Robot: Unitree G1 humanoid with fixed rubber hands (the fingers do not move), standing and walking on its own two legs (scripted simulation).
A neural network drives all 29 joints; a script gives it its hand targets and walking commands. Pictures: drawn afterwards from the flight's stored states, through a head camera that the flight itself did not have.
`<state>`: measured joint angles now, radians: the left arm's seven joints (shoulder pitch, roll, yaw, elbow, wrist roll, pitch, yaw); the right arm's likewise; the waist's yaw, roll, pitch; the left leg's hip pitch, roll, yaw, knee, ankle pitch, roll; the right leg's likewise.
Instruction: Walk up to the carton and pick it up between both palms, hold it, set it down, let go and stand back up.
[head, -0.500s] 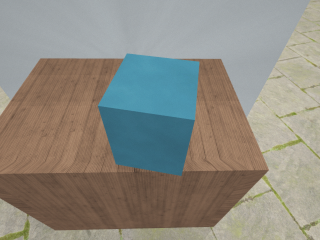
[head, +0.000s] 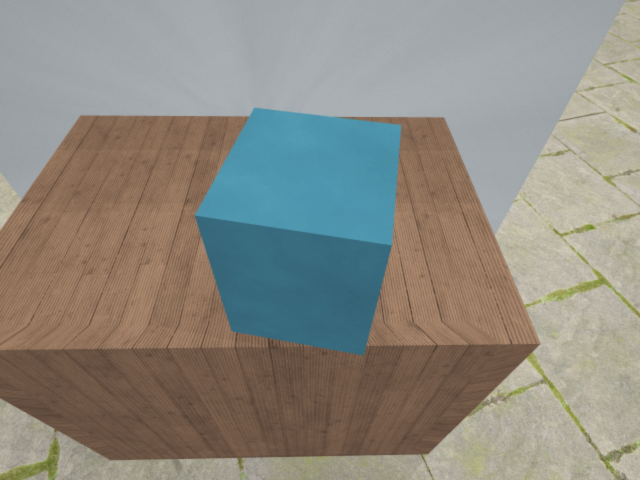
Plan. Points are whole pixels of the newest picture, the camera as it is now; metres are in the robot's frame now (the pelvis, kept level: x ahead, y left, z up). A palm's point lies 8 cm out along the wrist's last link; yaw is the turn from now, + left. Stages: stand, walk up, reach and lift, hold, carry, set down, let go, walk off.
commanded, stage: stand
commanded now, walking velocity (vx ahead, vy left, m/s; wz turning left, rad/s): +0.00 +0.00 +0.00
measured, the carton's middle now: (310, 235) +0.41 +0.02 +0.07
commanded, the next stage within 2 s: none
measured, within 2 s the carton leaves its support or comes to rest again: neither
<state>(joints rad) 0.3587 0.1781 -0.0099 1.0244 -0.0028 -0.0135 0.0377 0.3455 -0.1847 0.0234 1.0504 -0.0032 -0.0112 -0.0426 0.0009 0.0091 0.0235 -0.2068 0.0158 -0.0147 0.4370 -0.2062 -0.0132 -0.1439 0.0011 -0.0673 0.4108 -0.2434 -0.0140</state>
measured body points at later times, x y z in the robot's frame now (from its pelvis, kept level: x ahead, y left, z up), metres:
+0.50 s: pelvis +0.00 +0.00 +0.00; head +0.01 +0.00 +0.45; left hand -0.01 +0.23 -0.15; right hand -0.01 -0.23 -0.16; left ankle +0.02 +0.13 -0.74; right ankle -0.01 -0.11 -0.74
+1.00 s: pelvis +0.01 +0.00 +0.00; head +0.01 +0.00 +0.45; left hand -0.01 +0.23 -0.16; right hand +0.00 -0.23 -0.16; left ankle +0.02 +0.13 -0.74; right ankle -0.01 -0.11 -0.74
